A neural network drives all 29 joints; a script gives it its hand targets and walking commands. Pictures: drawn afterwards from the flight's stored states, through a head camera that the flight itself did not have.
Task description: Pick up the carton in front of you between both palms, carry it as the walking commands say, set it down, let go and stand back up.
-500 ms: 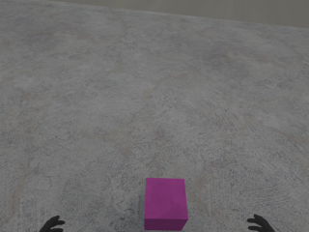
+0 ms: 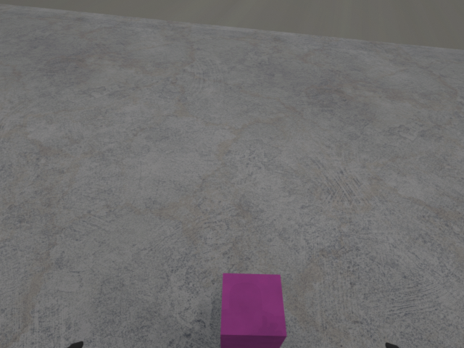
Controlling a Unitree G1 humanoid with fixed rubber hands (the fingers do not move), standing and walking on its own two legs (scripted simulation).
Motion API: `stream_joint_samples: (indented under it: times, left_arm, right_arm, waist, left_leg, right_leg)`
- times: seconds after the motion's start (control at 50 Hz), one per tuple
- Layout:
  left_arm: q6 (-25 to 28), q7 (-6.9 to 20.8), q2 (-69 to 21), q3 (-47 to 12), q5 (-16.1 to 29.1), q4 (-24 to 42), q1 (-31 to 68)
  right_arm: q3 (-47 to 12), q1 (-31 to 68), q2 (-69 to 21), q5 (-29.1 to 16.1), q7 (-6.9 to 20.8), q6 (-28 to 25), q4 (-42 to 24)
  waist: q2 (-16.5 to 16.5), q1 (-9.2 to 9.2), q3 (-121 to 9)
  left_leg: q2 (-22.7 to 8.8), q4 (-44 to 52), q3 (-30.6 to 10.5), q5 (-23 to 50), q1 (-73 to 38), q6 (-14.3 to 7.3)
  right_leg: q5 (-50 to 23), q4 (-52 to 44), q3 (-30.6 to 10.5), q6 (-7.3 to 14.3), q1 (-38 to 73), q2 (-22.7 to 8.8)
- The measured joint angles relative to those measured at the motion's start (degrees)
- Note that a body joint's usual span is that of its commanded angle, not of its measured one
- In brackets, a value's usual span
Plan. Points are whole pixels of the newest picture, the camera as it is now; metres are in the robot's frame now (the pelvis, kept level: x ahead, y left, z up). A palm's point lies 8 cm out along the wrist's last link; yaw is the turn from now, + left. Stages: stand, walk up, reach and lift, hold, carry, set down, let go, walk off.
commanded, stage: stand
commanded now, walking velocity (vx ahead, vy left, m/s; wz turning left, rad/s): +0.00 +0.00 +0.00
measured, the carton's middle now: (249, 314) +0.40 -0.07 -0.65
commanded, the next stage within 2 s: none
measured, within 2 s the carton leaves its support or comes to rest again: neither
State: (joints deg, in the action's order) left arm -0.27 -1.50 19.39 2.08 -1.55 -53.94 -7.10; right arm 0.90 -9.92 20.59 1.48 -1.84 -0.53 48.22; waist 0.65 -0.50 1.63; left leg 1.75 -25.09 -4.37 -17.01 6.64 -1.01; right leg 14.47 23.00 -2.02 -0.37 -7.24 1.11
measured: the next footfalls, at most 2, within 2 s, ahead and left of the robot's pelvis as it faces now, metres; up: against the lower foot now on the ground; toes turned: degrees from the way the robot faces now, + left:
none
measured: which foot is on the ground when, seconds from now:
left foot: down 0.00-1.00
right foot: down 0.00-1.00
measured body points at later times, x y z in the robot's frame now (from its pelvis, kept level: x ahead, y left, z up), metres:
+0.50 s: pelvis -0.01 +0.00 +0.00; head -0.01 +0.00 +0.45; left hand +0.09 +0.31 -0.11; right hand +0.11 -0.31 -0.10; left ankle -0.04 +0.11 -0.74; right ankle -0.02 -0.13 -0.74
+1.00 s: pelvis -0.02 +0.00 +0.01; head -0.02 +0.00 +0.46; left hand +0.07 +0.31 -0.11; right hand +0.09 -0.32 -0.11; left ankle -0.04 +0.11 -0.74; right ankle -0.02 -0.13 -0.74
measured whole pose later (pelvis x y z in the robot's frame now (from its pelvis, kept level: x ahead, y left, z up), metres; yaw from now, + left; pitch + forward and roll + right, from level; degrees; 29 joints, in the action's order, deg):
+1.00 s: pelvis -0.02 +0.00 +0.01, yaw +0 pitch -3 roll -1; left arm 0.4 -0.5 21.2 1.5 -1.0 -60.8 -5.5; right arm 0.4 -7.3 22.5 1.0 -1.0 -0.6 56.1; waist 0.8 -0.6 2.8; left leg 1.4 -20.5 -4.5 -12.8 5.1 -0.5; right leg 10.4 18.3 -1.6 -0.2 -5.4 0.8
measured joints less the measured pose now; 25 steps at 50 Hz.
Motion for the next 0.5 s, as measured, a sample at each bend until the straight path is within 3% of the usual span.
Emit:
stream_joint_samples:
  times: [0.5]
  left_arm:
    - [0.5, 0.5, 0.9, -0.3, 0.2, -5.0, 1.4]
  right_arm:
    - [-0.2, 1.8, 1.4, -0.3, 0.3, 0.0, 5.3]
  waist:
    - [0.0, 0.05, 0.6]
  left_leg:
    - [-0.1, 3.5, -0.2, 2.8, -1.5, 0.3]
  right_leg:
    - [-2.6, -3.5, 0.4, 0.1, 1.6, -0.2]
